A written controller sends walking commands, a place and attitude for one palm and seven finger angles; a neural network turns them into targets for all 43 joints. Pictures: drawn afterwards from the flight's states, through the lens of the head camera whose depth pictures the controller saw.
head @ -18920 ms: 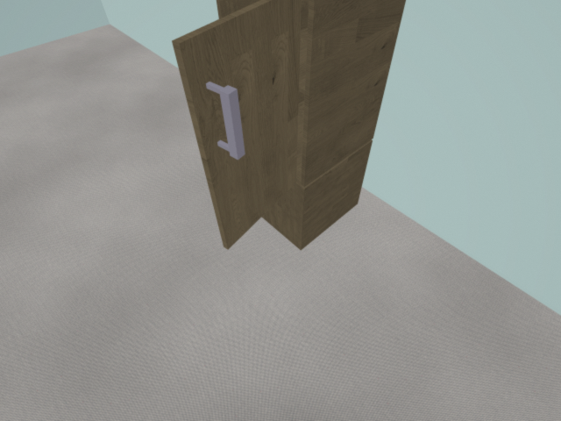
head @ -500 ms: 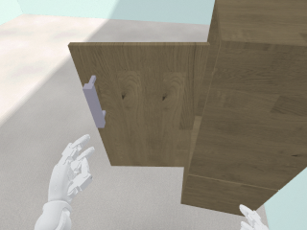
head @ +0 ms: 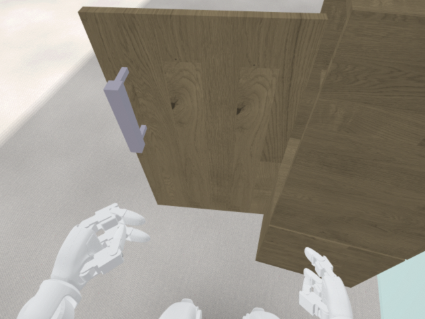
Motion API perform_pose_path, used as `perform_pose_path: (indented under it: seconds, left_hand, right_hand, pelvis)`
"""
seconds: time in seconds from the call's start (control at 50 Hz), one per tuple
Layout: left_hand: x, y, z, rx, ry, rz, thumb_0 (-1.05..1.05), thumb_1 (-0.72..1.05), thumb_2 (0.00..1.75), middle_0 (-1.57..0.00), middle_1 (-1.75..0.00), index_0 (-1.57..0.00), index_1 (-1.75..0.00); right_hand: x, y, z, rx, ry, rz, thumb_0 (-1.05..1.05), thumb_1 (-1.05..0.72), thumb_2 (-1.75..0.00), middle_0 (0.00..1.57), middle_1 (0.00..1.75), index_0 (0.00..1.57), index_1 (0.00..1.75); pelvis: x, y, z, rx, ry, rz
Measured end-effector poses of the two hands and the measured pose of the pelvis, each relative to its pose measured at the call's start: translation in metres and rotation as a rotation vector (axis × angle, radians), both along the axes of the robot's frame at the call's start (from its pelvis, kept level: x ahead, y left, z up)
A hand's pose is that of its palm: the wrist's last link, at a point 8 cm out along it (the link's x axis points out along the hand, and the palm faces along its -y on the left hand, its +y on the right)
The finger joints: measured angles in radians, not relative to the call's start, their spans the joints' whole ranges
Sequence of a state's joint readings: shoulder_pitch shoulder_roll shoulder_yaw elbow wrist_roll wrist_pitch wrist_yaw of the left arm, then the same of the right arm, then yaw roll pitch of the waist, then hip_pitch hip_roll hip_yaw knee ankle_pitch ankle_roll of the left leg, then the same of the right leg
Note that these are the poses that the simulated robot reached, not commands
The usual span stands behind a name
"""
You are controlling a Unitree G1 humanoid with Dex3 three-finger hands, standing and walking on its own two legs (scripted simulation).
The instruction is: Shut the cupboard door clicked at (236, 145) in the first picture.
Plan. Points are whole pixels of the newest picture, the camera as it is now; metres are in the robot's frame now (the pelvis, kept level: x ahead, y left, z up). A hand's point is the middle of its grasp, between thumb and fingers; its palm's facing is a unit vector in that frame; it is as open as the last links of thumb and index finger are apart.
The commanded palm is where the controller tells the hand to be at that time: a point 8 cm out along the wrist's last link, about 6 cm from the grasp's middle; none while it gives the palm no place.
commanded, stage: raise the hand and make a fist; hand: left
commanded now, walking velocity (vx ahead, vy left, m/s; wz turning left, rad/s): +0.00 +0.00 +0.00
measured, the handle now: (130, 112) +0.44 +0.19 +0.15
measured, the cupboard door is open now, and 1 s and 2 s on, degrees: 100 100 100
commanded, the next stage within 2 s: bring the fist close to the handle in 1.14 s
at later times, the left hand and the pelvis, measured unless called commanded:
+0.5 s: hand (63, 225) +0.22 +0.22 +0.14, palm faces +0.03 -1.00 -0.07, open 3.1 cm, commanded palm +0.20 +0.27 +0.13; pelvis +0.01 +0.03 +0.02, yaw +0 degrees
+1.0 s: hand (78, 223) +0.23 +0.21 +0.13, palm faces -0.05 -1.00 -0.03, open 3.1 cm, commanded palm +0.21 +0.26 +0.15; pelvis +0.01 +0.02 +0.04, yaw +0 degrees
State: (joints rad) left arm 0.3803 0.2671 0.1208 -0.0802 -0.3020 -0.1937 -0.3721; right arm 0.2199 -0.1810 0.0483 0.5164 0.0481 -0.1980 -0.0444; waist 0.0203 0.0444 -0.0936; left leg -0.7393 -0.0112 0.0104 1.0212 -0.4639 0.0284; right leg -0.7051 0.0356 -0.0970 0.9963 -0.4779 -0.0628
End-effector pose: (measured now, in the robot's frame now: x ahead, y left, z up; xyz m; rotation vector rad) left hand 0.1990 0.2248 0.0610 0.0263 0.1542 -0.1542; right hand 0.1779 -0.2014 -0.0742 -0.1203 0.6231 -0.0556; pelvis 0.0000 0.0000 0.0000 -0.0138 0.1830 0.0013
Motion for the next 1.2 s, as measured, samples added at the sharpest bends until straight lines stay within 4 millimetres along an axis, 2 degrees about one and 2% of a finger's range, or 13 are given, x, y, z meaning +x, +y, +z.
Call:
perform_pose_path:
  seconds: [0.08,0.16,0.28,0.34,0.46,0.52,0.64,0.8,0.86,0.98,1.02,1.14,1.2]
  left_hand:
    - [-0.004,0.025,0.023,0.016,-0.042,0.157,0.02,0.89,0.90,-0.81,-0.97,-0.81,-0.97]
    - [-0.011,0.040,0.047,0.046,-0.180,0.211,0.02,0.90,0.90,-0.89,-1.05,-0.88,-1.05]
    - [-0.007,0.025,0.030,0.000,-0.118,0.071,0.02,0.90,0.90,-0.99,-1.17,-0.99,-1.17]
    - [-0.004,0.025,0.034,0.017,-0.109,0.051,0.02,0.90,0.90,-1.05,-1.23,-1.05,-1.23]
    - [0.000,0.050,0.075,0.039,-0.268,0.169,0.02,0.89,0.90,-1.16,-1.35,-1.16,-1.35]
    - [0.003,0.052,0.080,0.031,-0.260,0.168,0.02,0.89,0.90,-1.21,-1.40,-1.21,-1.40]
    - [0.006,0.043,0.069,0.031,-0.116,0.091,0.02,0.90,0.90,-1.27,-1.47,-1.27,-1.46]
    - [0.015,0.061,0.110,0.054,-0.265,0.175,0.02,0.89,0.90,-1.30,-1.49,-1.30,-1.49]
    - [0.019,0.058,0.107,0.035,-0.225,0.154,0.02,0.90,0.90,-1.30,-1.50,-1.30,-1.49]
    - [0.014,0.040,0.078,0.010,-0.072,0.098,0.02,0.90,0.90,-1.30,-1.50,-1.30,-1.50]
    - [0.011,0.039,0.079,0.017,-0.096,0.116,0.02,0.90,0.90,-1.30,-1.50,-1.30,-1.50]
    - [0.010,0.043,0.107,0.053,-0.260,0.182,0.02,0.89,0.90,-1.30,-1.50,-1.30,-1.50]
    - [0.011,0.038,0.105,0.052,-0.231,0.156,0.02,0.90,0.90,-1.30,-1.50,-1.30,-1.50]
  right_hand:
    - [-0.022,-0.009,0.005,-0.027,0.066,-0.053,0.02,-0.90,-0.90,0.21,0.30,0.20,0.30]
    - [-0.029,-0.018,0.007,-0.083,0.094,-0.036,0.02,-0.90,-0.90,0.21,0.30,0.20,0.30]
    - [-0.018,-0.024,0.017,-0.134,0.042,-0.039,0.02,-0.90,-0.90,0.20,0.30,0.20,0.30]
    - [-0.008,-0.019,0.029,-0.136,-0.014,-0.047,0.02,-0.90,-0.90,0.20,0.30,0.20,0.30]
    - [0.011,0.004,0.049,-0.097,-0.102,-0.005,0.02,-0.91,-0.90,0.20,0.30,0.19,0.30]
    - [0.016,0.016,0.053,-0.075,-0.118,0.029,0.01,-0.90,-0.90,0.20,0.30,0.20,0.30]
    - [0.013,0.026,0.058,-0.060,-0.114,0.049,0.01,-0.90,-0.90,0.21,0.30,0.20,0.30]
    - [0.001,0.020,0.056,-0.068,-0.072,0.053,0.01,-0.90,-0.90,0.21,0.30,0.20,0.30]
    - [-0.003,0.014,0.054,-0.064,-0.061,0.040,0.01,-0.90,-0.90,0.21,0.30,0.20,0.30]
    - [-0.009,0.000,0.057,-0.083,-0.061,0.005,0.02,-0.90,-0.90,0.21,0.30,0.20,0.30]
    - [-0.009,-0.004,0.059,-0.096,-0.064,0.005,0.02,-0.90,-0.90,0.20,0.30,0.20,0.30]
    - [-0.007,-0.009,0.060,-0.097,-0.074,0.028,0.02,-0.90,-0.90,0.20,0.30,0.20,0.30]
    - [-0.004,-0.010,0.059,-0.080,-0.085,0.026,0.02,-0.90,-0.90,0.20,0.30,0.20,0.30]
  pelvis:
    - [0.011,0.005,0.011,0.001,-0.013,-0.013]
    - [0.014,0.012,0.012,-0.006,-0.013,-0.001]
    - [0.009,0.023,0.012,-0.018,-0.019,0.005]
    - [0.009,0.026,0.015,-0.018,-0.035,-0.001]
    - [0.011,0.029,0.022,-0.023,-0.075,0.005]
    - [0.010,0.032,0.026,-0.027,-0.092,0.013]
    - [0.009,0.033,0.033,-0.023,-0.118,0.012]
    - [0.008,0.030,0.041,-0.019,-0.150,0.016]
    - [0.008,0.029,0.043,-0.017,-0.151,0.014]
    - [0.007,0.025,0.045,-0.008,-0.154,0.002]
    - [0.007,0.023,0.045,-0.006,-0.157,0.001]
    - [0.006,0.017,0.044,-0.006,-0.163,0.012]
    - [0.006,0.015,0.045,-0.006,-0.163,0.014]
